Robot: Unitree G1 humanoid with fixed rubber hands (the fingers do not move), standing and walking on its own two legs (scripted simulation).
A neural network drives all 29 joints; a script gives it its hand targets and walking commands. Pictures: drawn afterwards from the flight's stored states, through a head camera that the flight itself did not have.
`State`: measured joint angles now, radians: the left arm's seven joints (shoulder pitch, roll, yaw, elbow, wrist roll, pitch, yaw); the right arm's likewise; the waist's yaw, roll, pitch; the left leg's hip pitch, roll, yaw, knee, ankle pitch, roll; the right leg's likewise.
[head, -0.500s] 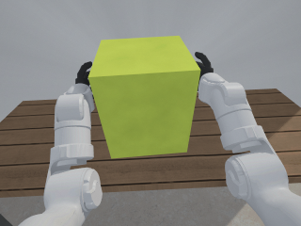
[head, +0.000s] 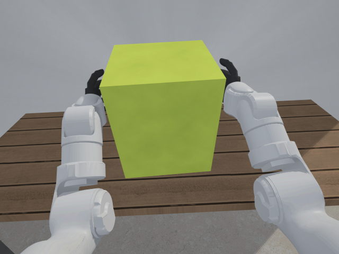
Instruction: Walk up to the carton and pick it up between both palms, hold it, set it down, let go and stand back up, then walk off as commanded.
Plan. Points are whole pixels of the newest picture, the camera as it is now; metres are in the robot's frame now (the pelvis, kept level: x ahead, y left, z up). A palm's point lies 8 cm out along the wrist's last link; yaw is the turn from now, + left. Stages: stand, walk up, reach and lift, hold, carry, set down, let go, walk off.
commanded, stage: hold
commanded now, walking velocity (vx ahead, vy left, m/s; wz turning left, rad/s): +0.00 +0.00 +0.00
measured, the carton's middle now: (163, 109) +0.39 +0.03 +0.23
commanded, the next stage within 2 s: none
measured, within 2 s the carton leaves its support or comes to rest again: neither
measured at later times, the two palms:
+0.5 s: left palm (94, 102) +0.37 +0.17 +0.27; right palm (230, 91) +0.38 -0.13 +0.28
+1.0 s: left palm (94, 102) +0.37 +0.17 +0.27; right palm (231, 91) +0.38 -0.13 +0.28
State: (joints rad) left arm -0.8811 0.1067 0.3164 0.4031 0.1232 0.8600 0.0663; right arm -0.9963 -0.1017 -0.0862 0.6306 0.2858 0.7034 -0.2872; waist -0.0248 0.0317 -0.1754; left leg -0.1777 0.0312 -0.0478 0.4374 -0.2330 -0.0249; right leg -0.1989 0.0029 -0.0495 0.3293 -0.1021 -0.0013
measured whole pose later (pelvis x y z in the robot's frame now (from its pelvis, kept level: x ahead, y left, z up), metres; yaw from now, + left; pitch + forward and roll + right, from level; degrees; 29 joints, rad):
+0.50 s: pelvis +0.00 +0.00 +0.00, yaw +0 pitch -2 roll -1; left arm -0.88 0.11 0.32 0.40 0.12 0.86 0.07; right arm -1.00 -0.10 -0.09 0.63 0.29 0.70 -0.29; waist -0.02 0.03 -0.18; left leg -0.18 0.03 -0.05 0.44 -0.23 -0.02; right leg -0.20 0.00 -0.05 0.33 -0.10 0.00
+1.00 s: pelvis +0.00 +0.00 +0.00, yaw +0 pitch -2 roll -1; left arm -0.88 0.11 0.31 0.40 0.12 0.86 0.07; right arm -1.00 -0.10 -0.09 0.63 0.29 0.70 -0.29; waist -0.02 0.03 -0.18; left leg -0.18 0.03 -0.05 0.44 -0.23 -0.02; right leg -0.20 0.00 -0.05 0.33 -0.10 0.00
